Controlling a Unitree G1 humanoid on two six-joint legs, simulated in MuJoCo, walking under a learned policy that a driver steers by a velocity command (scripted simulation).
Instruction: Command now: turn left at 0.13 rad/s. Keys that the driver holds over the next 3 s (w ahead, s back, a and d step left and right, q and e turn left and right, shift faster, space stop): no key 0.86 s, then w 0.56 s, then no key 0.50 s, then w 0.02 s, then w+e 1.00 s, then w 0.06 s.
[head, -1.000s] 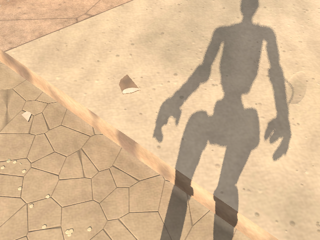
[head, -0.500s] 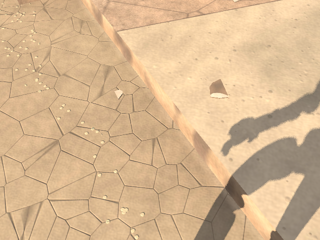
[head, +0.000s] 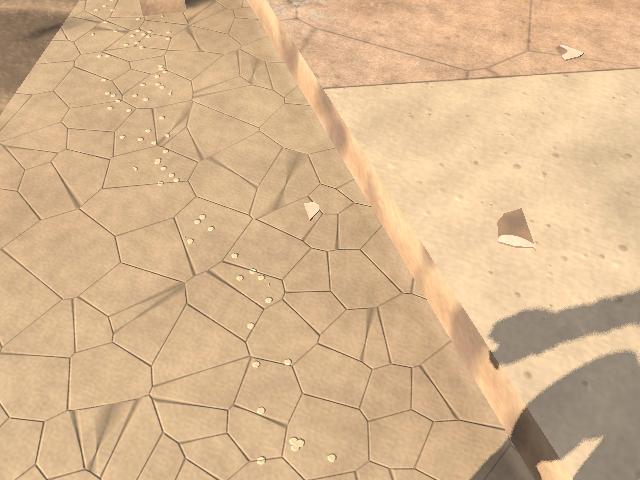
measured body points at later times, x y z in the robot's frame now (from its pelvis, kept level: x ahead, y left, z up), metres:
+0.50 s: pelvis +0.01 -0.03 +0.00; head +0.02 -0.03 +0.45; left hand +0.13 +0.23 -0.12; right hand +0.12 -0.29 -0.13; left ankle +0.01 +0.09 -0.74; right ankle +0.00 -0.15 -0.74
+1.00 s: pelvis +0.02 -0.03 +0.00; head +0.02 -0.03 +0.45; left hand +0.07 +0.23 -0.14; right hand +0.07 -0.30 -0.15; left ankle +0.00 +0.09 -0.73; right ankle +0.00 -0.15 -0.74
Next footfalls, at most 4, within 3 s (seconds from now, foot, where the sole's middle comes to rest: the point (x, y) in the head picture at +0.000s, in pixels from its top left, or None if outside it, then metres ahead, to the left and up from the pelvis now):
0.02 right None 0.04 -0.15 -0.77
1.54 right None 0.43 -0.13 -0.77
1.92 left None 0.42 0.10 -0.77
2.30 right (420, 471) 0.51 -0.19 -0.77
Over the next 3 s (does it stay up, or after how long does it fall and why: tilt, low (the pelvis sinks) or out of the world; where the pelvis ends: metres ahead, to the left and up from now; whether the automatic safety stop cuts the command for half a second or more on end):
stays up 0.74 -0.16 0.00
